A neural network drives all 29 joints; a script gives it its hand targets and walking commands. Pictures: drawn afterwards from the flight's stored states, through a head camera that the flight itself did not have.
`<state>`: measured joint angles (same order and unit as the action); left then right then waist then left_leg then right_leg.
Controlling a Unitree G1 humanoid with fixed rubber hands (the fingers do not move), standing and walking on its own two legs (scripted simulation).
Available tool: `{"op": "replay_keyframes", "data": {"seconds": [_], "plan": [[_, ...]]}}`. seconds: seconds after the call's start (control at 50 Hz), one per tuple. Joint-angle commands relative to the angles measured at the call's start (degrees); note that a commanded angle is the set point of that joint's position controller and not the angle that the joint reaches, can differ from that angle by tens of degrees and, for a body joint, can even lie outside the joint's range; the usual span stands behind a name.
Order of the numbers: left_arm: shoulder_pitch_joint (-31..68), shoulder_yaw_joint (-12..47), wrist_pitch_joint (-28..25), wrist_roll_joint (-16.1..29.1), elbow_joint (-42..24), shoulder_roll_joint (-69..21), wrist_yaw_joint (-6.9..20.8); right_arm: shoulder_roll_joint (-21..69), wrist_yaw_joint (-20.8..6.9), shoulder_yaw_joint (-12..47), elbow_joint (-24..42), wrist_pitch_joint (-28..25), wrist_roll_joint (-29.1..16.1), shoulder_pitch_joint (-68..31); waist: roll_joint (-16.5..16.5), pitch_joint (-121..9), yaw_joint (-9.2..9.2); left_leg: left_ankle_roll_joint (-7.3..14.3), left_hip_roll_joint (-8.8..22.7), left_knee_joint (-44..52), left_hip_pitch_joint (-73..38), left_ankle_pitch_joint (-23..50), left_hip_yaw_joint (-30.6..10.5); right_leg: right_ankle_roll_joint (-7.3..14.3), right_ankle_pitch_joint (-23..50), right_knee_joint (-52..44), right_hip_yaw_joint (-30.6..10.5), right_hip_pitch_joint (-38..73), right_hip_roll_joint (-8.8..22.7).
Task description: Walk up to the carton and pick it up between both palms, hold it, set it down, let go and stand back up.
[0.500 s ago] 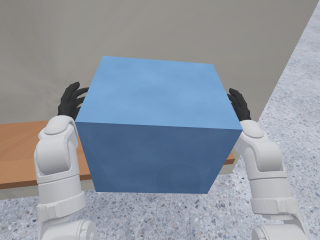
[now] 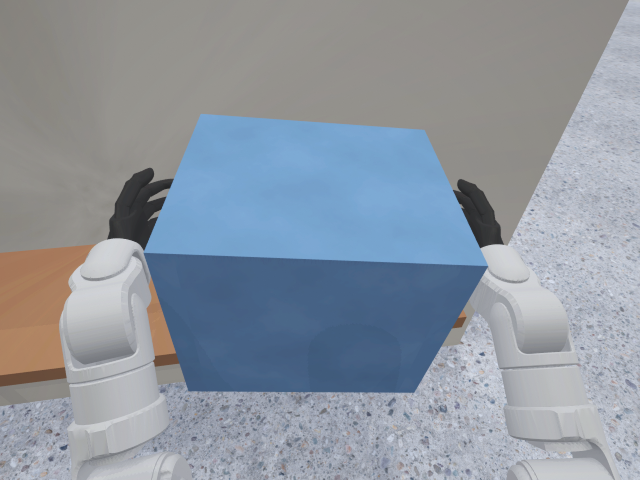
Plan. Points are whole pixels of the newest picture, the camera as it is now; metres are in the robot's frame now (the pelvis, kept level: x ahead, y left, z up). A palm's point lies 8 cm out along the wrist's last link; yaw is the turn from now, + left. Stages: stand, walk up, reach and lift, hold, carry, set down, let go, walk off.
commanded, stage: hold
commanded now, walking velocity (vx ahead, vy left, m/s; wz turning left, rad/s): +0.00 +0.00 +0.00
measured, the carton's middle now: (310, 256) +0.38 +0.01 +0.11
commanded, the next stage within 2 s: set down in 0.32 s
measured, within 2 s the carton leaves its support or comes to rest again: neither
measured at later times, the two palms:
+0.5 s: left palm (148, 235) +0.34 +0.19 +0.19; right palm (487, 250) +0.34 -0.20 +0.16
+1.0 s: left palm (154, 226) +0.37 +0.19 +0.18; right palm (474, 241) +0.37 -0.19 +0.15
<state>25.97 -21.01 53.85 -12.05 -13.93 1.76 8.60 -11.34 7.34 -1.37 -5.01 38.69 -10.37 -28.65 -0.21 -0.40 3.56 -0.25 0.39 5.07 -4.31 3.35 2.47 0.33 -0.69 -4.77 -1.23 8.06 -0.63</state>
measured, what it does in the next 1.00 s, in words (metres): stands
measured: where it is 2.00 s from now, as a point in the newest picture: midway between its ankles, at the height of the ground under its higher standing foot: outside the picture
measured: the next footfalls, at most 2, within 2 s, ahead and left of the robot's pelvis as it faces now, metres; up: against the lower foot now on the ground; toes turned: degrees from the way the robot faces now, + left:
none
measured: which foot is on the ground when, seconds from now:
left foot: down 0.00-1.00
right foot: down 0.00-1.00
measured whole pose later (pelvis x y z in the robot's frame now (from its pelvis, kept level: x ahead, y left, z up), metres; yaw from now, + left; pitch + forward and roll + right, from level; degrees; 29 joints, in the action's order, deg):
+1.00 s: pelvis +0.01 +0.00 +0.00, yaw +1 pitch +0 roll +0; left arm 31.4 -21.8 45.9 -12.9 -1.6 2.3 8.9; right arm -9.2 4.9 -4.9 -12.9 33.3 -4.8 -31.8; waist -0.7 -0.7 4.3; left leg -0.1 0.0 5.1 -1.9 3.1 1.8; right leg 0.2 -1.3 -4.6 -0.5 5.9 -0.3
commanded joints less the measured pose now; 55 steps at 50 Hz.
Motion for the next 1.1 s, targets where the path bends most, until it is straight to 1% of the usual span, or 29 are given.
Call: {"op": "replay_keyframes", "data": {"seconds": [0.0, 0.08, 0.12, 0.2, 0.28, 0.3, 0.32, 0.34, 0.4, 0.44, 0.48, 0.54, 0.56, 0.58, 0.6, 0.64, 0.7, 0.72, 0.74, 0.78, 0.82, 0.86, 0.9, 0.92, 0.98, 1.0, 1.02, 1.06, 1.08], "plan": [[26.52, 21.19, -1.71, 9.70, -7.35, -13.85, 8.04, 18.82, -4.68, 17.72, 12.56, -3.08, -6.94, -31.08, -0.20, -17.28, -0.38, -0.77, -1.28, -3.05, -8.00, 12.48, 0.19, -5.22, 17.16, 4.72, 0.23, 3.93, -1.62], [28.61, 19.89, -2.52, 8.55, -3.48, -13.76, 7.85, 19.61, -5.05, 16.60, 9.81, -3.74, -5.34, -33.45, -0.01, -15.78, -2.04, 0.01, -0.71, -2.99, -6.57, 9.13, 0.42, -5.36, 12.62, 3.98, 0.19, 0.15, -1.25], [30.05, 21.93, -3.07, 9.76, -5.50, -14.99, 7.55, 20.05, -5.10, 17.44, 11.86, -4.31, -6.51, -35.05, -2.09, -18.67, -1.56, -0.03, -0.90, -3.09, -7.42, 9.39, 0.68, -5.51, 12.45, 4.28, -0.06, 1.84, -1.31], [30.77, 22.04, -3.44, 9.95, -3.75, -15.41, 7.18, 18.92, -5.38, 16.37, 11.17, -4.91, -5.69, -35.51, 0.13, -19.72, -0.03, -0.21, -0.99, -3.22, -8.56, 10.33, 0.57, -5.31, 13.75, 4.21, 0.26, 0.47, -1.51], [29.44, 22.23, -4.38, 10.49, -2.47, -16.63, 7.87, 20.17, -4.65, 16.94, 12.91, -4.93, -5.26, -35.40, 1.21, -22.06, -0.41, 0.29, -0.54, -3.75, -6.79, 9.94, 0.12, -5.71, 14.31, 4.98, 0.01, 2.53, -1.24], [29.24, 22.62, -4.30, 10.15, -4.42, -16.33, 7.69, 20.67, -4.61, 17.77, 12.64, -4.70, -6.15, -33.84, 0.42, -21.93, 0.01, 0.12, -0.97, -3.01, -6.62, 10.90, -0.06, -5.43, 16.23, 4.91, 0.25, 3.40, -1.38], [30.00, 25.15, -4.26, 9.92, -2.91, -16.75, 8.11, 16.97, -4.12, 13.95, 12.86, -4.81, -2.85, -31.83, -1.27, -22.08, 4.35, -0.35, -0.92, -3.04, -6.93, 9.76, 0.58, -5.13, 15.55, 4.05, -0.01, 3.82, -0.95], [29.50, 22.07, -4.51, 8.69, 1.05, -14.32, 8.45, 15.72, -4.21, 12.90, 10.43, -4.94, -1.42, -32.24, -0.10, -19.22, 2.26, 0.21, -0.75, -2.40, -6.64, 6.58, 0.24, -5.22, 11.06, 3.68, 0.44, 1.67, -1.04], [32.51, 22.26, -5.97, 8.88, -0.35, -15.36, 7.86, 17.92, -5.31, 14.80, 9.17, -5.45, -2.47, -34.57, -0.21, -17.73, 1.17, 0.47, -0.29, -1.89, -5.08, 4.47, -0.23, -5.17, 7.04, 3.86, 0.56, -0.07, -1.18], [32.53, 22.16, -6.68, 8.19, -1.48, -15.19, 7.11, 19.24, -5.81, 15.33, 10.03, -6.02, -3.27, -35.37, -2.11, -20.50, -0.54, 0.54, -0.13, -2.33, -5.84, 6.71, 0.29, -4.81, 8.32, 4.03, -0.01, 0.37, -1.08], [32.74, 21.08, -6.71, 7.62, 0.55, -14.83, 7.00, 18.83, -6.02, 14.37, 9.15, -6.41, -2.54, -34.59, -0.74, -19.05, 0.20, 1.03, -0.33, -1.95, -3.70, 6.56, 0.67, -5.00, 10.52, 4.32, -0.14, 1.75, -0.68], [29.81, 18.62, -6.92, 7.27, 3.62, -14.08, 6.67, 17.79, -6.78, 15.72, 10.09, -6.98, -2.35, -35.62, 1.81, -19.65, -2.74, 1.66, -0.17, -1.76, -4.59, 7.89, 0.27, -5.39, 12.12, 5.15, 0.54, 2.09, -1.49], [28.76, 17.84, -6.70, 6.61, 4.37, -13.69, 6.94, 17.28, -6.87, 14.67, 7.70, -6.78, -1.76, -33.74, 2.07, -17.07, -1.32, 1.44, -0.33, -1.78, -5.17, 7.41, 0.33, -5.49, 11.67, 4.52, -0.23, 1.82, -1.34], [29.08, 16.74, -6.67, 6.16, 5.03, -13.61, 6.81, 17.71, -7.06, 15.30, 6.83, -7.00, -1.98, -34.70, 1.95, -17.62, -2.75, 1.46, -0.35, -2.13, -5.20, 7.66, 0.18, -5.58, 12.71, 5.03, -0.32, 2.07, -0.88], [29.93, 18.34, -6.83, 6.36, 3.58, -14.57, 6.72, 17.96, -7.05, 15.48, 8.88, -7.42, -2.39, -35.08, 1.75, -19.50, -1.36, 0.97, -0.26, -2.30, -5.88, 9.03, -0.03, -5.55, 14.18, 5.22, -0.51, 2.34, -1.37], [31.15, 19.26, -7.58, 7.03, -0.62, -16.33, 5.94, 20.28, -7.38, 17.63, 10.37, -8.22, -3.80, -37.28, -0.08, -25.70, -2.69, 0.68, -0.31, -2.43, -7.67, 12.90, 0.35, -5.39, 18.17, 6.66, -0.26, 4.58, -1.53], [33.56, 23.16, -8.78, 9.70, -2.00, -17.31, 5.61, 19.58, -7.57, 15.82, 11.99, -9.48, -2.53, -37.82, -2.01, -28.64, 0.91, -0.50, -0.84, -4.85, -10.74, 19.04, 0.22, -4.93, 22.99, 6.95, 0.75, 3.10, -2.29], [32.21, 22.40, -8.54, 9.12, -0.76, -17.12, 5.67, 19.30, -7.49, 15.72, 10.76, -9.42, -2.27, -36.72, -1.82, -29.40, -0.24, -0.12, -1.12, -5.21, -12.74, 19.73, 0.08, -5.01, 23.23, 7.13, 0.70, 1.83, -2.30], [31.23, 21.43, -8.06, 8.10, 1.49, -15.71, 6.17, 18.24, -7.03, 14.40, 9.03, -9.17, -1.10, -35.00, -0.97, -25.83, 1.78, -0.35, -1.09, -5.56, -12.73, 18.69, 0.05, -5.22, 22.43, 6.10, 0.81, 0.90, -2.49], [31.92, 19.76, -8.41, 8.02, 3.18, -13.23, 6.87, 18.67, -6.76, 13.71, 5.32, -8.81, -0.13, -34.24, 0.21, -22.40, 1.37, 0.18, -1.06, -4.83, -10.64, 15.11, -0.04, -5.65, 21.11, 5.67, 0.64, 0.72, -1.64], [32.92, 23.02, -8.76, 9.72, 0.72, -14.96, 7.33, 18.89, -6.38, 13.14, 7.98, -9.02, -0.54, -33.57, -0.83, -23.72, 3.79, -0.02, -1.49, -4.90, -8.61, 16.83, -0.44, -5.43, 24.21, 6.11, 0.74, 2.25, -1.76], [30.24, 18.58, -8.59, 7.40, 5.73, -14.54, 7.27, 18.57, -6.86, 12.91, 4.73, -8.91, 0.41, -35.09, -0.38, -19.81, 0.60, 0.44, -0.92, -3.15, -7.59, 14.21, -0.37, -5.86, 21.35, 5.68, 1.12, 2.41, -1.85], [31.02, 17.90, -9.19, 6.69, 6.53, -14.37, 7.11, 18.67, -7.33, 12.36, 4.15, -9.28, 0.80, -35.04, -0.98, -18.09, 0.39, -0.02, -0.94, -3.14, -5.97, 13.46, -0.28, -5.80, 19.09, 5.26, 0.88, 2.39, -1.63], [30.86, 19.25, -9.44, 7.23, 6.90, -15.68, 7.45, 19.32, -7.37, 11.56, 4.57, -9.61, 1.56, -35.00, -1.63, -20.51, 1.70, 0.16, -0.80, -3.31, -6.37, 13.73, -0.48, -5.22, 18.66, 4.79, 1.12, 3.30, -1.70], [32.21, 16.70, -11.18, 6.83, 7.07, -15.35, 7.38, 22.11, -7.94, 14.48, 7.63, -10.79, 0.47, -39.46, 2.41, -25.00, -1.82, 1.42, -1.12, -2.99, -4.49, 15.33, -0.60, -6.32, 24.32, 7.26, 0.82, 5.66, -1.51], [31.66, 17.47, -11.18, 6.62, 6.58, -15.34, 7.38, 21.55, -7.92, 13.88, 6.16, -10.73, 0.91, -37.75, 1.32, -24.44, -0.63, 1.02, -1.29, -2.20, -3.64, 14.88, -0.41, -6.40, 25.07, 6.78, 0.73, 7.61, -1.30], [32.47, 15.92, -11.44, 5.91, 6.87, -13.46, 7.35, 21.19, -8.23, 14.10, 4.46, -10.72, 1.19, -37.92, 1.69, -25.12, -1.95, 1.27, -1.48, -1.60, -2.64, 13.93, -0.32, -6.84, 25.35, 7.25, 1.09, 8.30, -1.42], [33.22, 17.69, -12.12, 6.94, 7.88, -14.82, 7.33, 19.94, -8.67, 12.53, 3.03, -11.39, 2.33, -37.75, -0.40, -25.35, 0.11, 0.65, -1.25, -1.55, -4.14, 14.00, -0.64, -6.08, 23.35, 6.73, 1.02, 7.47, -1.76], [33.16, 16.84, -12.44, 6.67, 7.16, -14.72, 7.02, 20.54, -8.87, 13.06, 1.88, -11.47, 1.92, -37.62, 0.29, -23.70, -1.08, 0.54, -1.20, -1.74, -4.26, 14.10, -0.41, -6.23, 22.23, 6.17, 1.17, 6.32, -2.01]]}}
